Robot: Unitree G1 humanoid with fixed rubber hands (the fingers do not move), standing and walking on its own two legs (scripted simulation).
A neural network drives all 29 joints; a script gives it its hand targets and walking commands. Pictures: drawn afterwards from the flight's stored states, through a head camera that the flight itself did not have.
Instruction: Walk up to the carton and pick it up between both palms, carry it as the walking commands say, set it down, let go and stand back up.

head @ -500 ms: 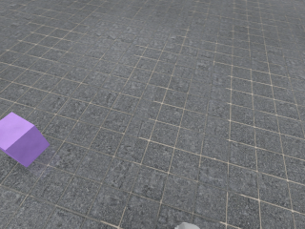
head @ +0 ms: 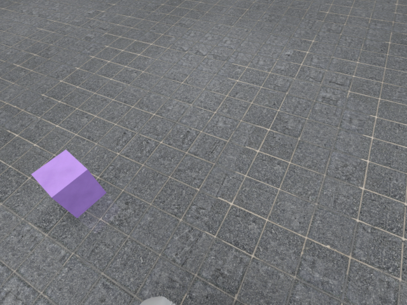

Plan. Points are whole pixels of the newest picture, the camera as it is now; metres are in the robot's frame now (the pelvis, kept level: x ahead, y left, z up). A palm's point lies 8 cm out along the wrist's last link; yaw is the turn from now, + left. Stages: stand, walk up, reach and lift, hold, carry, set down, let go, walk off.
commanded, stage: walk up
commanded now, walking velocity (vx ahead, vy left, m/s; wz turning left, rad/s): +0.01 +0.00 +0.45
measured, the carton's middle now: (71, 184) +0.75 +0.78 -0.65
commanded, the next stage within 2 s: none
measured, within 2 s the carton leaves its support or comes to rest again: neither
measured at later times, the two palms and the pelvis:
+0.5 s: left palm out of the picture +0.09 +0.27 -0.15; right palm out of the picture +0.09 -0.22 -0.14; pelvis -0.02 +0.02 -0.01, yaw +8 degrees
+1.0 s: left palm out of the picture -0.08 +0.26 -0.12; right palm (275, 268) +0.23 -0.15 -0.15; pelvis +0.06 +0.04 -0.01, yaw +18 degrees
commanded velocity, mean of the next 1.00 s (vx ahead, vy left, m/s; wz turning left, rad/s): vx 0.16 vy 0.03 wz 0.49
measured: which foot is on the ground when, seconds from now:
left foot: up 0.00-0.16, down 0.18-0.56, up 0.58-1.00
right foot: down 0.00-0.20, up 0.22-0.54, down 0.56-1.00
